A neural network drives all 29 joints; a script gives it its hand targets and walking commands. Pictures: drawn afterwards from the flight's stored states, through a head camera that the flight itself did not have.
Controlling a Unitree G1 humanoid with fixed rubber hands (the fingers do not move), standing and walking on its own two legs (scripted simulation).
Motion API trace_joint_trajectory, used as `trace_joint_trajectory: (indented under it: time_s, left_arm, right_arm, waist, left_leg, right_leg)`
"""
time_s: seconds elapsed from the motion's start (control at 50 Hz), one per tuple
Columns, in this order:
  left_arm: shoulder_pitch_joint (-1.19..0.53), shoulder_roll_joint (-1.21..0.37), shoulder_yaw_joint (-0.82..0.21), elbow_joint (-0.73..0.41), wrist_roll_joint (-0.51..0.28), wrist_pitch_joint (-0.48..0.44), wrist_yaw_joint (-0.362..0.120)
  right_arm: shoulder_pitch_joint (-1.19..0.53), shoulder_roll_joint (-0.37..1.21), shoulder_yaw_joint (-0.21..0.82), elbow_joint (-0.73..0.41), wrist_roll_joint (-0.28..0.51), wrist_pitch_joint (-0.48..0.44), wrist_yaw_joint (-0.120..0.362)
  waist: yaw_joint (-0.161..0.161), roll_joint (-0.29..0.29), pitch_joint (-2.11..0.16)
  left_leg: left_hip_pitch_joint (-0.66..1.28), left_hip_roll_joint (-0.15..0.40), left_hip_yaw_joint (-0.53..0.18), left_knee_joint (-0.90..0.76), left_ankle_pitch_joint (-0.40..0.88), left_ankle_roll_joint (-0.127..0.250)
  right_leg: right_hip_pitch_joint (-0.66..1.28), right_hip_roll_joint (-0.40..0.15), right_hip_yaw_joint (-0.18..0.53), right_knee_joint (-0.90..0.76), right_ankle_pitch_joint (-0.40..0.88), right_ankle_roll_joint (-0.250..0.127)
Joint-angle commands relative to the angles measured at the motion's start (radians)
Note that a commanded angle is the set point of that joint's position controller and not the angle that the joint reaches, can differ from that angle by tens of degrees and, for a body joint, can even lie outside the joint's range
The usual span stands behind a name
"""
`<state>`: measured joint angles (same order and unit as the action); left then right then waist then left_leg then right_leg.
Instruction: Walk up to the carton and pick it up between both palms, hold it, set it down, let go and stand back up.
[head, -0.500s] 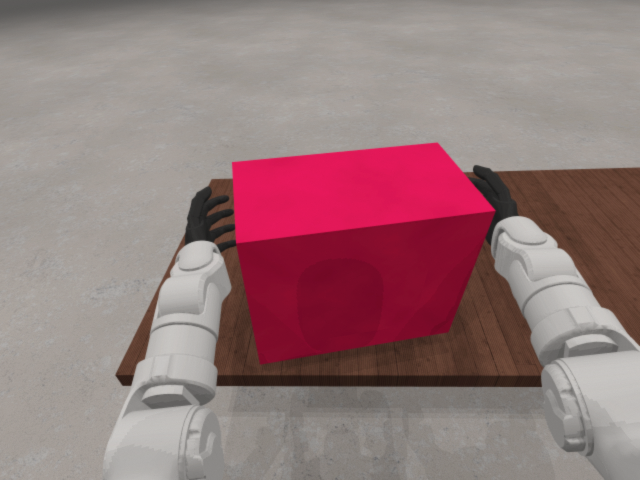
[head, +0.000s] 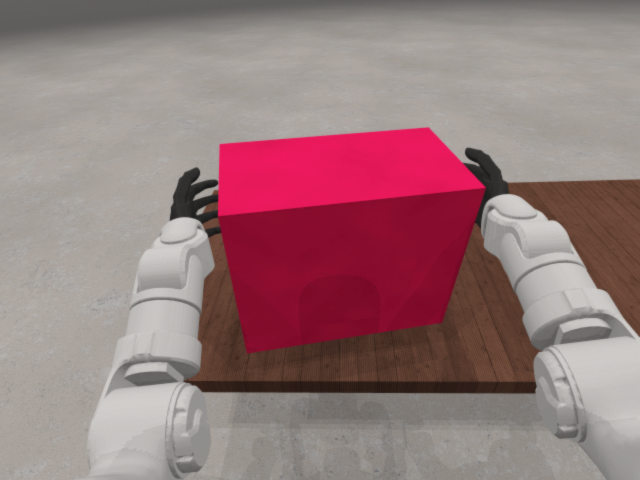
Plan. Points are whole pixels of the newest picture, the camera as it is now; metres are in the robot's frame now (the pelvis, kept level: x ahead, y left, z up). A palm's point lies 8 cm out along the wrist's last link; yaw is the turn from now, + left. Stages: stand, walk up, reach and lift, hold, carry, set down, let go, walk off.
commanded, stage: reach and lift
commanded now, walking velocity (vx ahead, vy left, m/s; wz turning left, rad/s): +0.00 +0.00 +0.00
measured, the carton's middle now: (338, 239) +0.43 +0.04 +0.15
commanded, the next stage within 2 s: hold in 1.38 s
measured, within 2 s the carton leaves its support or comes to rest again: neither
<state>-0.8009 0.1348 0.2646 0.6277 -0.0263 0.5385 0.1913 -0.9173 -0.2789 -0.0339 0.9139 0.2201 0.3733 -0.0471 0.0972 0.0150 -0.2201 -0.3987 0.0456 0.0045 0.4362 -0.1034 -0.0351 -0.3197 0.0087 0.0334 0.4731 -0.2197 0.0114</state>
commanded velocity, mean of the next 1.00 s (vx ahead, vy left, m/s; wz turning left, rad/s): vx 0.00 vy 0.00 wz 0.00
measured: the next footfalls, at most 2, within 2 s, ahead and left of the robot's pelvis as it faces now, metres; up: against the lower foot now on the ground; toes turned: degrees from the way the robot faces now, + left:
none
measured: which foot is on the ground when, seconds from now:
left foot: down 0.00-1.00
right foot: down 0.00-1.00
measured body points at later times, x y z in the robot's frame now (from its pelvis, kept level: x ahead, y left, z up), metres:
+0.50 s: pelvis +0.00 +0.00 +0.00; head -0.07 +0.00 +0.45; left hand +0.38 +0.23 +0.24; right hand +0.42 -0.15 +0.25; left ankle +0.07 +0.14 -0.74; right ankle +0.01 -0.13 -0.74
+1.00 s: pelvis +0.00 +0.00 +0.00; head -0.08 +0.01 +0.44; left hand +0.38 +0.23 +0.27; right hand +0.41 -0.15 +0.28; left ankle +0.07 +0.14 -0.74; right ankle +0.01 -0.13 -0.74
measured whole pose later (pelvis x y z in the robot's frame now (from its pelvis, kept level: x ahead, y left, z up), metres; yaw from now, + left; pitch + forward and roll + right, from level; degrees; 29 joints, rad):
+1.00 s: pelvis +0.00 +0.00 +0.00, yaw +0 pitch +2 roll -1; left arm -0.94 0.24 0.26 0.63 -0.03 0.74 0.13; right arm -1.06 -0.26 -0.10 0.84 0.24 0.64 -0.12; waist 0.03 0.01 -0.23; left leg -0.37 0.05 0.00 0.44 -0.10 -0.03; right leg -0.28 0.01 0.03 0.45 -0.21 0.01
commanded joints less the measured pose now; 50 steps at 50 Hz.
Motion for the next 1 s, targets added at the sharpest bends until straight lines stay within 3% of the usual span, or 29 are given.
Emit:
trace_joint_trajectory:
  time_s: [0.0, 0.2, 0.38, 0.46, 0.68, 0.98]
  left_arm:
    - [-1.007, -0.586, -0.383, -0.367, -0.111, -0.037, -0.302]
    - [-1.030, -0.541, -0.342, -0.289, -0.111, 0.011, -0.336]
    - [-1.092, -0.520, -0.365, -0.331, -0.148, 0.048, -0.343]
    - [-1.096, -0.512, -0.369, -0.355, -0.155, 0.070, -0.341]
    - [-1.137, -0.478, -0.335, -0.313, -0.155, 0.113, -0.340]
    - [-1.191, -0.465, -0.340, -0.319, -0.180, 0.142, -0.349]
  right_arm:
    - [-1.043, 0.723, 0.152, -0.416, 0.110, -0.052, 0.096]
    - [-1.079, 0.716, 0.118, -0.402, 0.105, 0.010, 0.072]
    - [-1.102, 0.689, 0.103, -0.431, 0.138, 0.068, 0.050]
    - [-1.109, 0.669, 0.114, -0.455, 0.166, 0.092, 0.047]
    - [-1.145, 0.631, 0.100, -0.445, 0.199, 0.158, 0.053]
    - [-1.181, 0.605, 0.096, -0.452, 0.226, 0.214, 0.047]
  waist:
    - [-0.138, -0.055, -0.501]
    - [-0.180, -0.069, -0.426]
    - [-0.224, -0.037, -0.463]
    - [-0.223, -0.007, -0.500]
    - [-0.224, -0.003, -0.462]
    - [-0.237, 0.010, -0.491]
  left_leg:
    - [0.366, -0.100, -0.013, -0.087, 0.151, 0.007]
    - [0.317, -0.113, -0.008, -0.113, 0.055, 0.025]
    - [0.339, -0.111, -0.018, -0.101, 0.077, 0.011]
    - [0.360, -0.109, -0.021, -0.094, 0.115, 0.003]
    - [0.344, -0.101, -0.023, -0.094, 0.069, 0.005]
    - [0.340, -0.094, -0.026, -0.087, 0.077, -0.003]
  right_leg:
    - [0.273, 0.054, -0.019, -0.200, 0.282, 0.013]
    - [0.295, 0.042, -0.007, -0.213, 0.244, 0.010]
    - [0.291, 0.048, -0.005, -0.210, 0.276, 0.006]
    - [0.298, 0.053, -0.004, -0.204, 0.307, 0.002]
    - [0.247, 0.059, 0.000, -0.212, 0.256, -0.002]
    - [0.243, 0.065, 0.012, -0.207, 0.286, -0.007]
